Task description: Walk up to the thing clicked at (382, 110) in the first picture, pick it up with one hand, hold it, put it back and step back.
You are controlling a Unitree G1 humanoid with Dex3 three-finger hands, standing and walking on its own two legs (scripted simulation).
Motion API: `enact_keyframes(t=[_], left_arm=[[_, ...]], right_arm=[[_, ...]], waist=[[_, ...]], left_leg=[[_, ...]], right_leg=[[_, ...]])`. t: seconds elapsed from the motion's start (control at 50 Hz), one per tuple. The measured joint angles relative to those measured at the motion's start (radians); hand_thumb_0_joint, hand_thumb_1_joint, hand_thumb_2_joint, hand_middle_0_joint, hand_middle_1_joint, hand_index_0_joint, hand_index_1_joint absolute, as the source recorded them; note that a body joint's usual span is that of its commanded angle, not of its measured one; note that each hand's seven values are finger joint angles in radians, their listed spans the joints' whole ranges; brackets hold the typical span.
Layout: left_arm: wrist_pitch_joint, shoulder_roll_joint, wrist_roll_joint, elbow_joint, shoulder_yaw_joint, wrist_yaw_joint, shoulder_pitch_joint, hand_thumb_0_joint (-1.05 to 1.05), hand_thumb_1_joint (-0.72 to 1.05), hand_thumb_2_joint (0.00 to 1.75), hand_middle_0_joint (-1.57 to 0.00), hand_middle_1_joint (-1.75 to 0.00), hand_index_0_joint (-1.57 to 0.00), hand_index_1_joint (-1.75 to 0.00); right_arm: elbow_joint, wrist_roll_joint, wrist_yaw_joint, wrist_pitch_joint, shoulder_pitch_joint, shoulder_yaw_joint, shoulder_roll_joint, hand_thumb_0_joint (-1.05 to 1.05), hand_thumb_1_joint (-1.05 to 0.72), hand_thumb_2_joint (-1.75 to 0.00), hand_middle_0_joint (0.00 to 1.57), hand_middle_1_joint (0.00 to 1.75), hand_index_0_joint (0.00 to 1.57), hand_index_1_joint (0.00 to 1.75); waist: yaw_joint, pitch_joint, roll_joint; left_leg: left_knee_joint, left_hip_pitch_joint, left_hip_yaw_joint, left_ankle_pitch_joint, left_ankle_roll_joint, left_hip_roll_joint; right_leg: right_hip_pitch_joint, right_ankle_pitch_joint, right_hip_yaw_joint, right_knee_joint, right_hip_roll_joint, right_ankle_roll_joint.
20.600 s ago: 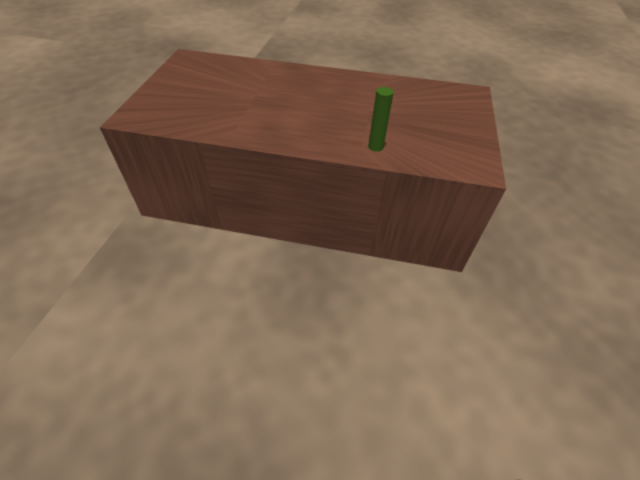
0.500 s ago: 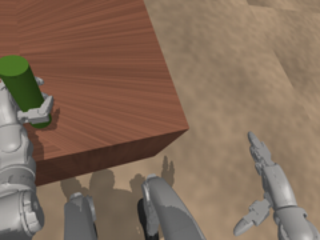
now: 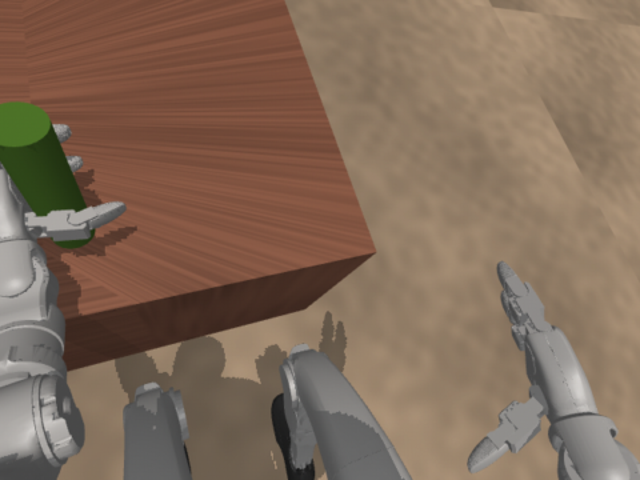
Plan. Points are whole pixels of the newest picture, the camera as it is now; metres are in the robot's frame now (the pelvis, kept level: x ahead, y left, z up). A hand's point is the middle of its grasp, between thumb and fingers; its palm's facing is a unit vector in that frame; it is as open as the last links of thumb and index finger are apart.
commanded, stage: open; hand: left
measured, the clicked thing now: (50, 188) +0.49 +0.19 -0.03
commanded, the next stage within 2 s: withdraw in 0.10 s
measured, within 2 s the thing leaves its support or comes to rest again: neither
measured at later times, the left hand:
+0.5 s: hand (11, 172) +0.50 +0.21 -0.01, palm faces +0.17 -0.98 -0.02, open 16.9 cm
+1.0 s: hand out of the picture +0.46 +0.31 +0.10, palm faces +0.31 -0.89 -0.33, open 17.3 cm
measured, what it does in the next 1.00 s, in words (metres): rises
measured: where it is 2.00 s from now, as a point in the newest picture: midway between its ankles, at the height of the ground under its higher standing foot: (240, 479)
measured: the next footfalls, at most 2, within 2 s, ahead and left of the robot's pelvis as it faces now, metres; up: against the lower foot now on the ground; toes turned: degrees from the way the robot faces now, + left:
none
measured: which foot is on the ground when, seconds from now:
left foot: down 0.00-1.00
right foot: down 0.00-1.00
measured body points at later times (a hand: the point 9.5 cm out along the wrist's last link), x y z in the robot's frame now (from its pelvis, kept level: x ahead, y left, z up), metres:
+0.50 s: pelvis +0.00 +0.00 +0.01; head +0.17 +0.07 +0.42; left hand +0.48 +0.27 +0.00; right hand +0.17 -0.27 +0.08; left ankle +0.05 +0.12 -0.55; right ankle +0.06 -0.14 -0.55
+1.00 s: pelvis +0.03 +0.00 +0.10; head +0.13 +0.04 +0.54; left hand +0.44 +0.35 +0.12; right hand +0.18 -0.26 +0.07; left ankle +0.05 +0.12 -0.55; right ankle +0.06 -0.14 -0.55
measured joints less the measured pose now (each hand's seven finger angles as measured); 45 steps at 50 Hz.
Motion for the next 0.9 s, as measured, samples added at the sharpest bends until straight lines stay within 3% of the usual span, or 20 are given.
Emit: enact_keyframes(t=[0.28, 0.42, 0.54, 0.7, 0.72, 0.8, 0.9], left_arm=[[0.0, -0.002, 0.0, -0.007, 0.007, -0.006, 0.01, -0.01, -0.38, 0.14, -0.35, -0.23, -0.35, -0.21], [0.033, 0.026, -0.009, -0.069, 0.044, -0.053, 0.031, -0.01, -0.44, 0.07, -0.17, -0.1, -0.17, -0.09], [0.099, 0.068, -0.042, -0.106, 0.073, -0.09, 0.021, -0.02, -0.46, 0.04, -0.1, -0.06, -0.1, -0.04], [0.166, 0.095, -0.097, -0.074, 0.054, -0.184, 0.001, -0.01, -0.5, 0.02, -0.06, -0.04, -0.07, -0.02], [0.18, 0.095, -0.074, -0.067, 0.046, -0.181, 0.004, -0.01, -0.5, 0.02, -0.06, -0.04, -0.07, -0.02], [0.341, 0.074, -0.003, -0.101, -0.003, -0.127, 0.048, -0.01, -0.54, 0.04, -0.06, -0.04, -0.06, -0.03], [0.46, 0.065, 0.053, -0.154, -0.015, -0.032, 0.094, -0.02, -0.54, 0.06, -0.07, -0.05, -0.07, -0.05]], right_arm=[[-0.001, 0.002, 0.001, 0.004, 0.0, 0.0, -0.001, -0.01, 0.52, -0.05, 0.06, 0.05, 0.07, 0.05], [0.005, 0.012, -0.007, 0.018, 0.004, 0.003, 0.0, -0.01, 0.52, -0.05, 0.06, 0.05, 0.07, 0.05], [0.051, 0.024, -0.03, 0.038, 0.013, 0.008, 0.007, -0.01, 0.51, -0.06, 0.06, 0.05, 0.07, 0.05], [0.14, 0.039, -0.059, 0.039, 0.016, 0.049, 0.021, -0.01, 0.52, -0.05, 0.06, 0.05, 0.06, 0.05], [0.143, 0.042, -0.061, 0.042, 0.017, 0.053, 0.022, -0.01, 0.52, -0.05, 0.06, 0.05, 0.06, 0.05], [0.172, 0.056, -0.073, 0.071, 0.029, 0.049, 0.024, -0.01, 0.52, -0.05, 0.06, 0.05, 0.07, 0.05], [0.294, 0.062, -0.093, 0.123, 0.009, 0.03, 0.025, -0.01, 0.42, -0.09, 0.08, 0.07, 0.08, 0.07]], waist=[[0.002, -0.003, -0.002], [0.004, -0.004, -0.008], [0.031, -0.007, -0.001], [0.089, -0.003, 0.018], [0.096, 0.003, 0.019], [0.134, 0.019, 0.02], [0.173, 0.023, 0.022]], left_leg=[[0.002, 0.001, 0.001, -0.003, -0.001, 0.001], [-0.006, 0.018, 0.005, -0.005, -0.004, 0.004], [-0.052, 0.079, 0.007, 0.003, -0.004, 0.004], [-0.152, 0.185, 0.016, 0.031, 0.003, 0.003], [-0.165, 0.203, 0.019, 0.034, 0.004, 0.003], [-0.244, 0.292, 0.035, 0.055, 0.005, 0.004], [-0.341, 0.408, 0.052, 0.08, 0.008, 0.005]], right_leg=[[-0.001, -0.004, 0.001, 0.004, 0.001, -0.001], [0.012, -0.004, 0.005, -0.001, 0.004, -0.002], [0.074, 0.005, 0.005, -0.048, 0.004, -0.003], [0.181, 0.035, 0.009, -0.153, 0.003, 0.002], [0.198, 0.039, 0.01, -0.166, 0.002, 0.003], [0.281, 0.063, 0.022, -0.243, 0.003, 0.005], [0.391, 0.089, 0.034, -0.336, 0.003, 0.006]])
